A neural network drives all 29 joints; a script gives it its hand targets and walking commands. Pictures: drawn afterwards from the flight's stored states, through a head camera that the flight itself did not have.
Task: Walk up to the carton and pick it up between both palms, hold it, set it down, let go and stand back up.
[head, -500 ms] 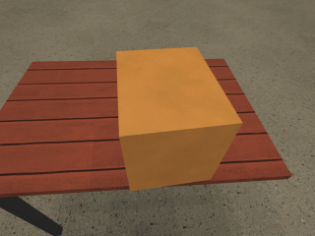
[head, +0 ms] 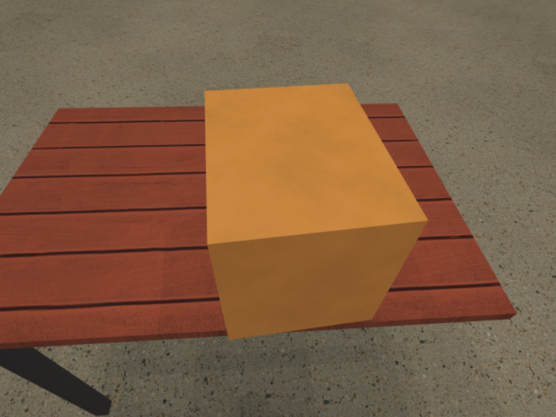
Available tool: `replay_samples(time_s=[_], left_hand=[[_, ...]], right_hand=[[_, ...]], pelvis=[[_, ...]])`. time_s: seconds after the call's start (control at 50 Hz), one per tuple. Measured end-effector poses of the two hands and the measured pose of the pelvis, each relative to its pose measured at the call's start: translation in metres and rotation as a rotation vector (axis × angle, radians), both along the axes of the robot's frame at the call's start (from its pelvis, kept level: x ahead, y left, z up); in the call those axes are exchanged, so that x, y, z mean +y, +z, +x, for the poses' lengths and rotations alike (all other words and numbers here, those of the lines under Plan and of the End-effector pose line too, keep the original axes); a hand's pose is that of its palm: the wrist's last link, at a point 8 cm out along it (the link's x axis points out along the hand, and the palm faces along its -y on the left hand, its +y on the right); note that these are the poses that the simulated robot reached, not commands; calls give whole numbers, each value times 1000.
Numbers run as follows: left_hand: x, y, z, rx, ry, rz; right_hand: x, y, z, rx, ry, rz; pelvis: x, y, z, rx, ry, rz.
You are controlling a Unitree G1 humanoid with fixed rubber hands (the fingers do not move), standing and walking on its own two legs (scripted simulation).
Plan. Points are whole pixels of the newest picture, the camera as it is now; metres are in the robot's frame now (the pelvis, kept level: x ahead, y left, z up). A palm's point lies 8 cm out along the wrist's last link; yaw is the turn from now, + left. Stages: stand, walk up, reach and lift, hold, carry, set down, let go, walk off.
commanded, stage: stand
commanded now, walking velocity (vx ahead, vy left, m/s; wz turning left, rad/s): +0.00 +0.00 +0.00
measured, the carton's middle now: (290, 207) +0.43 +0.00 +0.06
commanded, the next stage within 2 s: none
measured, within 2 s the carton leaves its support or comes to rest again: neither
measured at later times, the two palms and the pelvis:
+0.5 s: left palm out of the picture +0.00 +0.23 -0.15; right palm out of the picture +0.01 -0.24 -0.13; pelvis +0.00 +0.00 +0.00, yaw +1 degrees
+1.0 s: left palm out of the picture -0.01 +0.22 -0.14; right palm out of the picture +0.01 -0.24 -0.14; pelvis +0.00 -0.01 +0.00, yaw +1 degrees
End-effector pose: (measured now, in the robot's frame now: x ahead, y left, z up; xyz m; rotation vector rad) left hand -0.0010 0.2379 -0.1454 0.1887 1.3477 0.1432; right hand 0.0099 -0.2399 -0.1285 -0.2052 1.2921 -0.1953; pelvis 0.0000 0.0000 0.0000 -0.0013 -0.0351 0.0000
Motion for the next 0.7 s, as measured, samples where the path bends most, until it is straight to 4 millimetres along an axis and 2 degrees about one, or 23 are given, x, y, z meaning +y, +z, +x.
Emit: replay_samples(time_s=[0.7], left_hand=[[-12,0,-4,18,26,-4]], right_hand=[[-2,-5,-2,34,3,14]], pelvis=[[-8,1,2,0,12,0]])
